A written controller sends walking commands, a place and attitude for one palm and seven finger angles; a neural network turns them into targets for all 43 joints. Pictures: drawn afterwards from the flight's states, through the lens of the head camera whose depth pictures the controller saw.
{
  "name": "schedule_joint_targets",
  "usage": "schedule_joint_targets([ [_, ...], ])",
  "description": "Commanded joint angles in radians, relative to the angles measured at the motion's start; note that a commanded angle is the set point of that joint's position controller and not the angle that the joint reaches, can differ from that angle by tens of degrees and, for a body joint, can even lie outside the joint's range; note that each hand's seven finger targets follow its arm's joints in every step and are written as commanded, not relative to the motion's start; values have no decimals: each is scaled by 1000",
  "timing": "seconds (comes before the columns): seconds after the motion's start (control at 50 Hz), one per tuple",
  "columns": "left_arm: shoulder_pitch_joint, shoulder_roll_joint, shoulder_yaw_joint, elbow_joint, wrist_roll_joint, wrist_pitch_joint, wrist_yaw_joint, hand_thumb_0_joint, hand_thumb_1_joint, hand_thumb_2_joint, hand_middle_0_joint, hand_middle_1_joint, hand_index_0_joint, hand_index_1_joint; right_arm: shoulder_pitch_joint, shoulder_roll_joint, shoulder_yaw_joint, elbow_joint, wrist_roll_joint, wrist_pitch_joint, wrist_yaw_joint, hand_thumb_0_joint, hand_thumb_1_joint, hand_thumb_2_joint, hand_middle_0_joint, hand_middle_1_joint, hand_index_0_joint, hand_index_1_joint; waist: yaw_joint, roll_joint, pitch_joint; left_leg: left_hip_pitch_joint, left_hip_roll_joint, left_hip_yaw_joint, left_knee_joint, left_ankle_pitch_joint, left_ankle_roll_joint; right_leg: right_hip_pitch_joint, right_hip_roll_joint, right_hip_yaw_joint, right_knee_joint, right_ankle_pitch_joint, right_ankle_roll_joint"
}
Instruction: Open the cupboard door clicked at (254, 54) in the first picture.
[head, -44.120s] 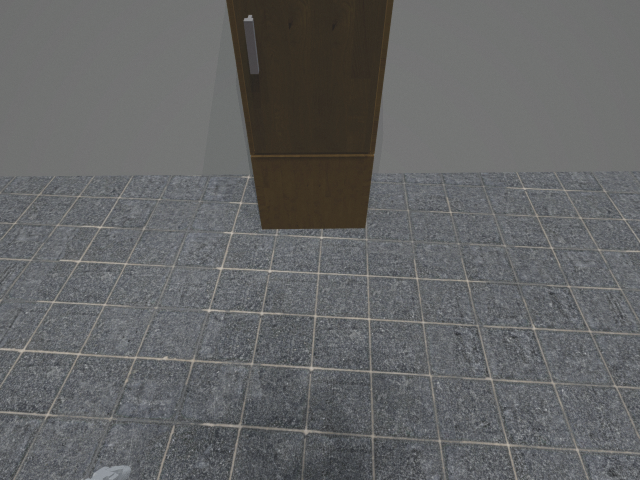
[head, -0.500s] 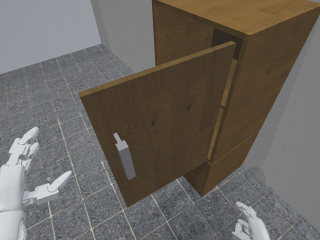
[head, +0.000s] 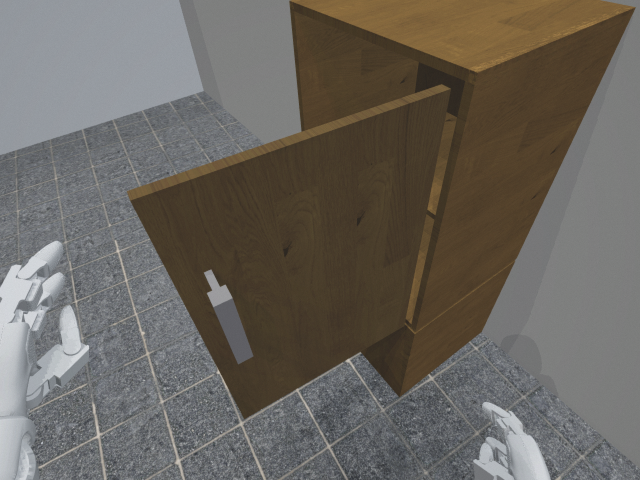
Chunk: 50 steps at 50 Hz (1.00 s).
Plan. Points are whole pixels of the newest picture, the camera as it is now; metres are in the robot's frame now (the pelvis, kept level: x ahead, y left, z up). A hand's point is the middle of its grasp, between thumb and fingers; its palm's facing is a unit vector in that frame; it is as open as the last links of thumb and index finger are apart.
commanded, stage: draw the hand back to the body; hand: left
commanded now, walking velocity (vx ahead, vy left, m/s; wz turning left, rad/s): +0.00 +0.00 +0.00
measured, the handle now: (227, 316) +0.31 +0.17 +0.03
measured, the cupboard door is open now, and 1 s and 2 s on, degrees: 85 85 85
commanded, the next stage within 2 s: step back with the hand held close in 0.08 s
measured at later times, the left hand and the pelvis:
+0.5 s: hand (59, 366) +0.17 +0.28 +0.14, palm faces +0.32 -0.80 -0.51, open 7.4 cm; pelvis -0.03 +0.02 +0.00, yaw -1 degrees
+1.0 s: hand out of the picture +0.06 +0.33 +0.15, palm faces +0.47 -0.76 -0.45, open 7.4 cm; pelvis -0.12 +0.06 -0.02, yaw +3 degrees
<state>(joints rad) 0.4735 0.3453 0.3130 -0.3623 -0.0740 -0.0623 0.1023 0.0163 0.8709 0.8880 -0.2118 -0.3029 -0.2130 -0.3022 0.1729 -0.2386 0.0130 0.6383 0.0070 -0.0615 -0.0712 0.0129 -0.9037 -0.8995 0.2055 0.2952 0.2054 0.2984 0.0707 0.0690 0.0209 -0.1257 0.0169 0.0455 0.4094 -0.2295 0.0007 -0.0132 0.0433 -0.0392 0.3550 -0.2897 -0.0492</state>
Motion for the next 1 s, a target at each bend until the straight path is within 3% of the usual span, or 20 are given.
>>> schedule_joint_targets([
  [0.0, -67, 201, 140, -205, -3, -77, 24, 0, 900, 900, -200, -300, -200, -300, -124, -92, -35, -160, -3, -59, -11, 0, -900, -900, 200, 300, 200, 300, -2, -29, -103, 115, -7, -7, 1, 302, 41, -76, -61, 45, -51, 434, 50],
  [0.16, -87, 202, 137, -184, -6, -84, 21, 0, 900, 900, -200, -300, -200, -300, -130, -95, -38, -153, -2, -59, -14, 0, -900, -900, 200, 300, 200, 300, -4, -42, -83, 114, -6, -8, -6, 247, 43, -97, -62, 53, -78, 359, 50],
  [0.18, -165, 224, 137, -306, -6, -100, 24, 0, 900, 900, -200, -300, -200, -300, -142, -94, -35, -169, 1, -69, -14, 0, -900, -900, 200, 300, 200, 300, -5, 10, -112, 128, -8, -11, -4, 250, 43, -92, -66, 59, -76, 362, 50],
  [0.2, -218, 367, 278, -335, 4, -139, 36, 0, 900, 900, -200, -300, -200, -300, -119, -114, -39, -190, 7, -48, -15, 0, -900, -900, 200, 300, 200, 300, -43, -44, -24, 79, 12, -34, 58, 217, 58, -221, -118, 136, -124, 474, 86],
  [0.22, -89, 273, 214, -223, 8, -131, 26, 0, 900, 900, -200, -300, -200, -300, -117, -101, -42, -169, 0, -24, -15, 0, -900, -900, 200, 300, 200, 300, -47, -111, -46, 61, 9, -37, 83, 212, 55, -197, -138, 114, -99, 544, 95],
  [0.24, -25, 231, 180, -200, 13, -124, 19, 0, 900, 900, -200, -300, -200, -300, -117, -101, -44, -184, 1, -8, -12, 0, -900, -900, 200, 300, 200, 300, -46, -132, -71, 49, 9, -27, 89, 222, 54, -181, -142, 104, -76, 600, 107],
  [0.3, 42, 210, 166, -210, 14, -116, 20, 0, 900, 900, -200, -300, -200, -300, -103, -109, -55, -206, 7, 27, -14, 0, -900, -900, 200, 300, 200, 300, -53, -66, -156, 65, 27, -18, 80, 333, 52, -149, -138, 80, -14, 646, 113],
  [0.38, 67, 247, 195, -255, 11, -106, 34, 0, 900, 900, -200, -300, -200, -300, -107, -108, -61, -227, 14, 54, -22, 0, -900, -900, 200, 300, 200, 300, -55, -67, -190, 68, 57, -34, 67, 423, 49, -162, -119, 72, 13, 583, 101],
  [0.48, 79, 275, 218, -313, 8, -110, 50, 0, 900, 900, -200, -300, -200, -300, -103, -108, -62, -247, 15, 59, -30, 0, -900, -900, 200, 300, 200, 300, -56, -29, -189, 0, 77, -67, 37, 385, 45, -161, -104, 78, 42, 444, 71],
  [0.58, 98, 273, 225, -344, 12, -130, 59, 0, 900, 900, -200, -300, -200, -300, -94, -119, -62, -256, 11, 38, -28, 0, -900, -900, 200, 300, 200, 300, -56, 32, -148, -136, 104, -121, -32, 163, 54, -157, -77, 83, 64, 216, 54],
  [0.64, 89, 262, 227, -347, 21, -147, 63, 0, 900, 900, -200, -300, -200, -300, -86, -129, -62, -258, 8, 18, -26, 0, -900, -900, 200, 300, 200, 300, -60, 53, -113, -271, 128, -165, -103, -86, 67, -121, -55, 81, 108, 95, 51],
  [0.7, 79, 252, 240, -342, 34, -162, 66, 0, 900, 900, -200, -300, -200, -300, -81, -134, -64, -257, 3, -5, -27, 0, -900, -900, 200, 300, 200, 300, -58, 91, -88, -441, 161, -220, -186, -328, 88, -34, -31, 68, 192, 27, 52],
  [0.76, 63, 257, 255, -337, 46, -171, 68, 0, 900, 900, -200, -300, -200, -300, -85, -137, -70, -250, 0, -24, -27, 0, -900, -900, 200, 300, 200, 300, -53, 105, -75, -537, 179, -248, -222, -449, 98, 6, -8, 58, 249, -16, 47],
  [0.8, 74, 245, 244, -343, 44, -174, 65, 0, 900, 900, -200, -300, -200, -300, -71, -125, -71, -247, 2, -32, -22, 0, -900, -900, 200, 300, 200, 300, -59, 56, -84, -501, 152, -220, -165, -408, 86, -38, -21, 86, 202, -40, 32],
  [0.84, 60, 246, 235, -367, 42, -181, 66, 0, 900, 900, -200, -300, -200, -300, -58, -121, -76, -240, 1, -40, -17, 0, -900, -900, 200, 300, 200, 300, -69, -31, -77, -394, 85, -166, -44, -371, 54, -200, -67, 172, 68, -179, 2],
  [0.86, 52, 271, 252, -389, 39, -186, 70, 0, 900, 900, -200, -300, -200, -300, -51, -119, -79, -225, -5, -43, -18, 0, -900, -900, 200, 300, 200, 300, -72, -94, -88, -287, 51, -133, 62, -307, 36, -316, -116, 230, -19, -242, -21],
  [0.9, 30, 240, 211, -375, 37, -189, 81, 0, 900, 900, -200, -300, -200, -300, -22, -103, -77, -188, -6, -43, -12, 0, -900, -900, 200, 300, 200, 300, -88, -194, -99, -103, -6, -86, 336, -147, 5, -525, -261, 351, -111, -199, -89],
  [0.94, -21, 241, 198, -381, 43, -184, 92, 0, 900, 900, -200, -300, -200, -300, -20, -99, -73, -177, -2, -41, -10, 0, -900, -900, 200, 300, 200, 300, -100, -215, -93, -59, -8, -87, 360, -130, 9, -569, -278, 291, -73, -101, -73],
  [0.96, -38, 256, 209, -385, 45, -183, 98, 0, 900, 900, -200, -300, -200, -300, -25, -105, -72, -169, -5, -42, -17, 0, -900, -900, 200, 300, 200, 300, -101, -155, -77, -43, 5, -100, 285, -118, 13, -576, -245, 248, -32, -76, -55],
  [0.98, -36, 260, 217, -387, 44, -184, 98, 0, 900, 900, -200, -300, -200, -300, -39, -110, -68, -176, -6, -44, -24, 0, -900, -900, 200, 300, 200, 300, -97, -80, -46, -103, 43, -153, 133, -147, 29, -543, -168, 191, 37, -82, -15],
])
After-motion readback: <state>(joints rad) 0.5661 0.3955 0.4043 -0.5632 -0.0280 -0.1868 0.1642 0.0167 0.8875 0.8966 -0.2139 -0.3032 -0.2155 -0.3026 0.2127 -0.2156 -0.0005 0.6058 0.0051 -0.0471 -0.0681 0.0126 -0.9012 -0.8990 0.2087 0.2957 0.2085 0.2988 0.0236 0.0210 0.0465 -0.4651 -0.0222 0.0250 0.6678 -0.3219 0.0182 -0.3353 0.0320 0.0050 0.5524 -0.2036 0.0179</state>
